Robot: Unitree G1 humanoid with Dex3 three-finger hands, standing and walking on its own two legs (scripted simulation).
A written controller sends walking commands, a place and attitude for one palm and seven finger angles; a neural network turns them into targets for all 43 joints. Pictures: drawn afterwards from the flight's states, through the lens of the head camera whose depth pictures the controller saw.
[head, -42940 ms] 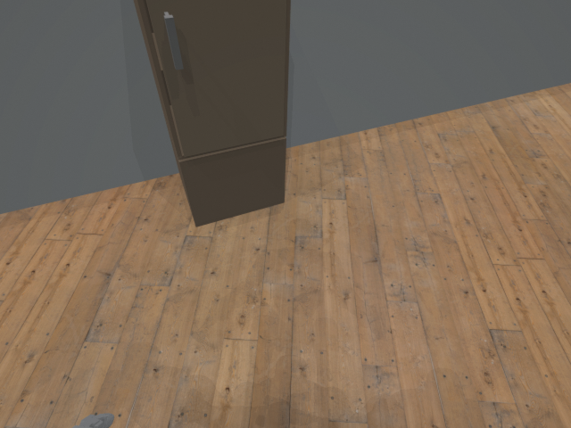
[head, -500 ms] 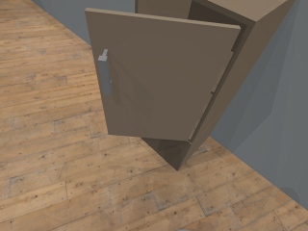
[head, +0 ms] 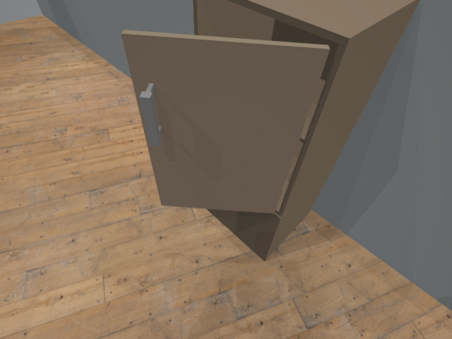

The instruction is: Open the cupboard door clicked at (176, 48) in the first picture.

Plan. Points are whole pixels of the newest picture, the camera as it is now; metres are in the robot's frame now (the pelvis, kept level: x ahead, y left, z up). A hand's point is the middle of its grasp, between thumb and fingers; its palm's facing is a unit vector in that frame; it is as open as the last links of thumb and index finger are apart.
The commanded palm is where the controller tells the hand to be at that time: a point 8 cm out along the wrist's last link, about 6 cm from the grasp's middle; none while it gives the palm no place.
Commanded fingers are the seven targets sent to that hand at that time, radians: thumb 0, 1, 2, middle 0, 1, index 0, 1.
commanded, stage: look again from close up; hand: left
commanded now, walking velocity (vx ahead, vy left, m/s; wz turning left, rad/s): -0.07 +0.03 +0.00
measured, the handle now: (153, 115) +0.56 +0.22 +0.07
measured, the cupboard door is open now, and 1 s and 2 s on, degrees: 41 41 41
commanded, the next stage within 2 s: raise the hand with hooked fingers in 0.60 s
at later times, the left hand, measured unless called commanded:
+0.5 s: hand out of the picture +0.07 +0.24 -0.19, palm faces -0.03 -0.96 -0.26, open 7.4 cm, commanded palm none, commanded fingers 0.00 0.90 0.90 -0.20 -0.30 -0.20 -0.30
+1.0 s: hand (114, 271) +0.22 +0.21 +0.00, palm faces +0.17 -0.98 -0.10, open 8.0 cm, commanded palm +0.15 +0.28 -0.04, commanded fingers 0.00 0.53 0.74 -0.23 -0.54 -0.23 -0.54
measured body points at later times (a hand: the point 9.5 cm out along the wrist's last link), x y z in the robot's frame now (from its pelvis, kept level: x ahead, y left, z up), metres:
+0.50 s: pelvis +0.03 +0.05 -0.01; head +0.06 +0.05 +0.44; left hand +0.07 +0.29 -0.17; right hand +0.07 -0.19 -0.17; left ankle +0.04 +0.11 -0.74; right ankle -0.06 -0.12 -0.74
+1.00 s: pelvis -0.02 -0.02 -0.05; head +0.00 -0.02 +0.40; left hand +0.21 +0.27 +0.00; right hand +0.15 -0.28 -0.13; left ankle +0.04 +0.11 -0.74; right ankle -0.01 -0.10 -0.74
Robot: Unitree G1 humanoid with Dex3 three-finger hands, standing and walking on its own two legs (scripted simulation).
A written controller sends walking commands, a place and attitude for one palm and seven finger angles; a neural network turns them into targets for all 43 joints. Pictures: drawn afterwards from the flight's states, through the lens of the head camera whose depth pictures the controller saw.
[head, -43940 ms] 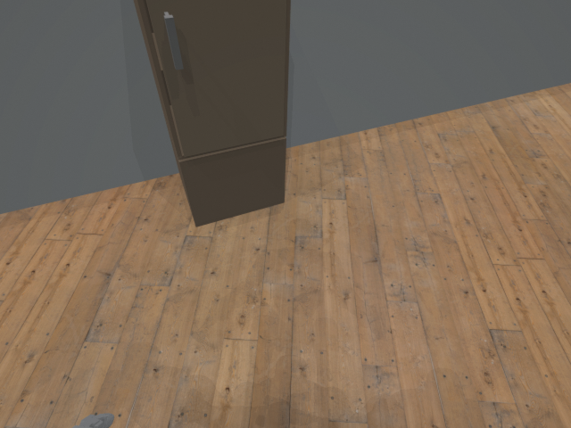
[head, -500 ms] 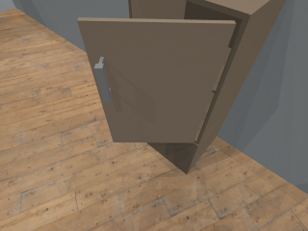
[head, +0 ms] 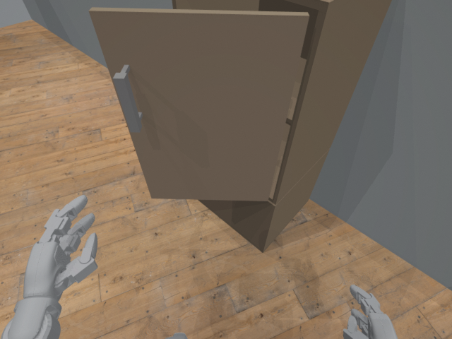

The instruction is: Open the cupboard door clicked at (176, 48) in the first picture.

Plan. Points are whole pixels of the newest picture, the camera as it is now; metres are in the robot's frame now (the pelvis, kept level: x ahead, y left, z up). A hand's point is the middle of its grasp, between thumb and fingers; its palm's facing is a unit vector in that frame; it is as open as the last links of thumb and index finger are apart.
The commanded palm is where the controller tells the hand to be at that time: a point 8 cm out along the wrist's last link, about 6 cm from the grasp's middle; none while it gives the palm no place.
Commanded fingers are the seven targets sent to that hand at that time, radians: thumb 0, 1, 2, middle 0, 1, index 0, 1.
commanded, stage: raise the hand with hooked fingers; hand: left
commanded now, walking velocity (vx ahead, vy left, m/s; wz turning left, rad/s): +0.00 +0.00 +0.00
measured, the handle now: (131, 99) +0.58 +0.23 +0.12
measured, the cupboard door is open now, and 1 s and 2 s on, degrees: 41 41 41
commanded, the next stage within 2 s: move the hooked fingers beside the handle in 1.80 s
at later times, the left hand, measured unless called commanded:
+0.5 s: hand (74, 242) +0.27 +0.26 +0.05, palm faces -0.01 -1.00 -0.02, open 10.8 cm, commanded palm +0.23 +0.31 +0.06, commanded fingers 0.00 -0.06 0.49 -0.27 -0.92 -0.27 -0.92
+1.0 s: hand (20, 214) +0.29 +0.34 +0.10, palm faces +0.04 -1.00 -0.03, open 13.6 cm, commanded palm +0.26 +0.38 +0.11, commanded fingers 0.00 -0.50 0.30 -0.30 -1.20 -0.30 -1.20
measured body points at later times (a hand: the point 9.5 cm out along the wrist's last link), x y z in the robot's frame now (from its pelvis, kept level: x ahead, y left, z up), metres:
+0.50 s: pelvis +0.02 +0.01 -0.01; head +0.08 +0.00 +0.44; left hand +0.26 +0.32 +0.05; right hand +0.16 -0.25 -0.09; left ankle +0.06 +0.13 -0.69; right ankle +0.00 -0.08 -0.69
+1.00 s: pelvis +0.02 +0.08 +0.01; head +0.04 +0.10 +0.46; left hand +0.28 +0.39 +0.10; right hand +0.20 -0.15 -0.04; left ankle +0.06 +0.13 -0.69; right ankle +0.00 -0.08 -0.69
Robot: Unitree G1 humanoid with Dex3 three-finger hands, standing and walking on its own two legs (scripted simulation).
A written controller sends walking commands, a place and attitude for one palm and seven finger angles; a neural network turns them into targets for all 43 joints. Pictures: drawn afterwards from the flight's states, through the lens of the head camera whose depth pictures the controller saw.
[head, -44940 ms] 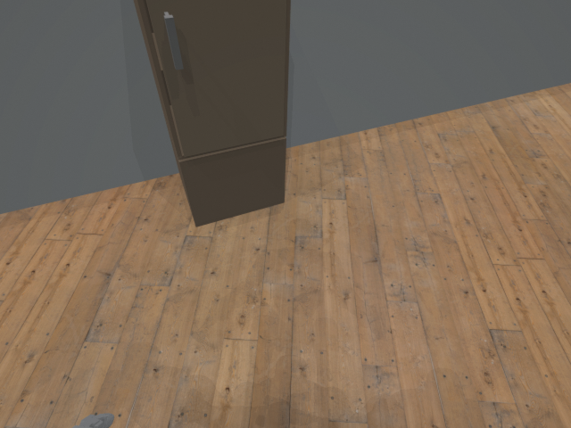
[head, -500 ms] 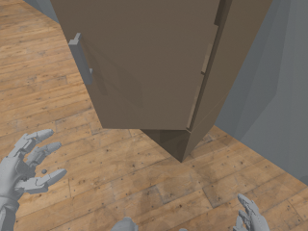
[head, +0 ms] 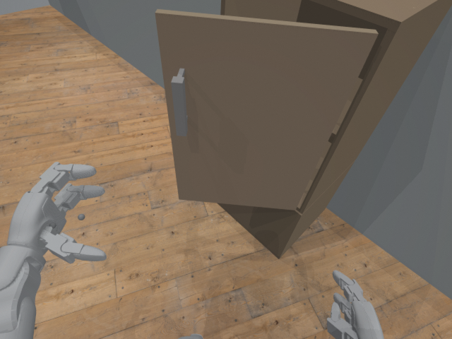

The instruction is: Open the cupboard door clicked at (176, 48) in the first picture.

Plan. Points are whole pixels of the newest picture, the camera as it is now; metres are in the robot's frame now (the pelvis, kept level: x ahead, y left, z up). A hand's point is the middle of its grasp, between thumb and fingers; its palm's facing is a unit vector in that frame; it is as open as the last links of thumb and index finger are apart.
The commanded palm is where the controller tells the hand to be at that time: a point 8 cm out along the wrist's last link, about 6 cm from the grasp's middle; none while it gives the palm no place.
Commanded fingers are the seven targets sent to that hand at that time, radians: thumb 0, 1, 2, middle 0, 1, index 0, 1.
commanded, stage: raise the hand with hooked fingers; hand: left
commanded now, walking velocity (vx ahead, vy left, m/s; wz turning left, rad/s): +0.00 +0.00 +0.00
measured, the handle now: (181, 103) +0.56 +0.16 +0.11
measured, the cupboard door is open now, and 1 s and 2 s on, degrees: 41 41 41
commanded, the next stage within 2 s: move the hooked fingers beside the handle in 0.80 s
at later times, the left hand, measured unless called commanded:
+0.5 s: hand (93, 196) +0.29 +0.24 +0.12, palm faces +0.03 -1.00 -0.03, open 14.0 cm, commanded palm +0.25 +0.29 +0.13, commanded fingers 0.00 -0.50 0.30 -0.30 -1.20 -0.30 -1.20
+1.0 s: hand (135, 189) +0.31 +0.18 +0.12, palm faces +0.06 -1.00 -0.01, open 14.0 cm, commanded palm +0.29 +0.24 +0.13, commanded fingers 0.00 -0.50 0.30 -0.30 -1.20 -0.30 -1.20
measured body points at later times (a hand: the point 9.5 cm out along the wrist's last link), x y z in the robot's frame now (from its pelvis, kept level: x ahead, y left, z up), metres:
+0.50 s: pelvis -0.01 -0.03 +0.02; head +0.00 -0.03 +0.47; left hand +0.28 +0.29 +0.13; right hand +0.14 -0.28 -0.06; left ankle +0.05 +0.05 -0.71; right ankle -0.01 -0.16 -0.71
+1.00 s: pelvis +0.01 -0.09 +0.01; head +0.03 -0.10 +0.46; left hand +0.30 +0.24 +0.12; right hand +0.18 -0.34 -0.07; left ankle +0.05 +0.05 -0.71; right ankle -0.01 -0.16 -0.71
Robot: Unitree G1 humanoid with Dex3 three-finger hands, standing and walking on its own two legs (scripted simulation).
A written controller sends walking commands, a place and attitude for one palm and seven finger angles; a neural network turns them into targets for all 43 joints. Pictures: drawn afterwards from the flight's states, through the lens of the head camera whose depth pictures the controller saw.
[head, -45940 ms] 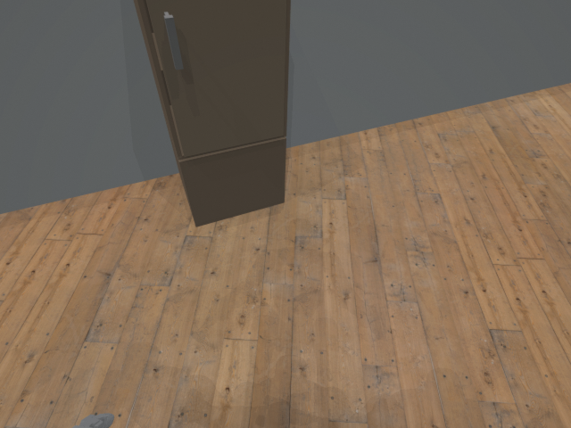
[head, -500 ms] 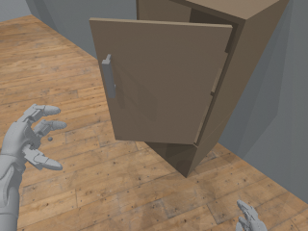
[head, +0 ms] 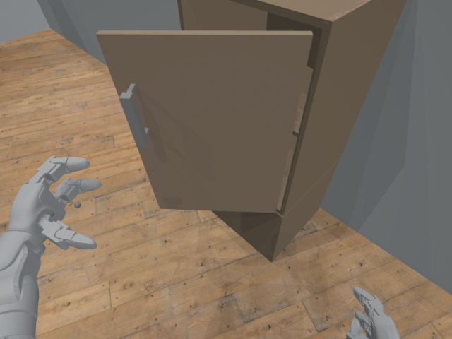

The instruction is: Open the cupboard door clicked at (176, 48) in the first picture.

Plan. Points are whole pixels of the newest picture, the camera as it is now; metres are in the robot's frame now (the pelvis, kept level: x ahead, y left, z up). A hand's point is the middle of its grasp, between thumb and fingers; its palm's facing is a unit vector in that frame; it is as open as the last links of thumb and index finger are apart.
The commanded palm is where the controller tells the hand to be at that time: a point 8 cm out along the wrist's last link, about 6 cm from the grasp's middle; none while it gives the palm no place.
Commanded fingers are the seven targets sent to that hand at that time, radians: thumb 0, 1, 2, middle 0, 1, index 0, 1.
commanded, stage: move the hooked fingers beside the handle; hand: left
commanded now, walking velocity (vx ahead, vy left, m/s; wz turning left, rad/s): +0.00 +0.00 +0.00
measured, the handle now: (137, 116) +0.55 +0.24 +0.10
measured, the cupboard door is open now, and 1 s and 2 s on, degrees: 41 41 41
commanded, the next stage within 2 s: none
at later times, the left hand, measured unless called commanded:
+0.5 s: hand (83, 173) +0.37 +0.29 +0.10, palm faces +0.02 -1.00 +0.02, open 14.0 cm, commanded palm +0.34 +0.34 +0.11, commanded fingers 0.00 -0.50 0.30 -0.30 -1.20 -0.30 -1.20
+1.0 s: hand (98, 150) +0.43 +0.28 +0.10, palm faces +0.05 -1.00 +0.01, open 14.0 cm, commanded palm +0.40 +0.34 +0.10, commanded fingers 0.00 -0.50 0.30 -0.30 -1.20 -0.30 -1.20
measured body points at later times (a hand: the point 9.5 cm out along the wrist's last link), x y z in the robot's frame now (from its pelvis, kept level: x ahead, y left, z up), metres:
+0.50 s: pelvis +0.00 +0.04 +0.00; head +0.04 +0.05 +0.45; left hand +0.36 +0.35 +0.10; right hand +0.11 -0.22 -0.10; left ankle +0.03 +0.14 -0.72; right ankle -0.02 -0.07 -0.72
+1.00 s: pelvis -0.01 +0.05 -0.01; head +0.05 +0.06 +0.44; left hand +0.42 +0.34 +0.11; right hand +0.07 -0.22 -0.11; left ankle +0.03 +0.14 -0.72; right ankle -0.02 -0.07 -0.72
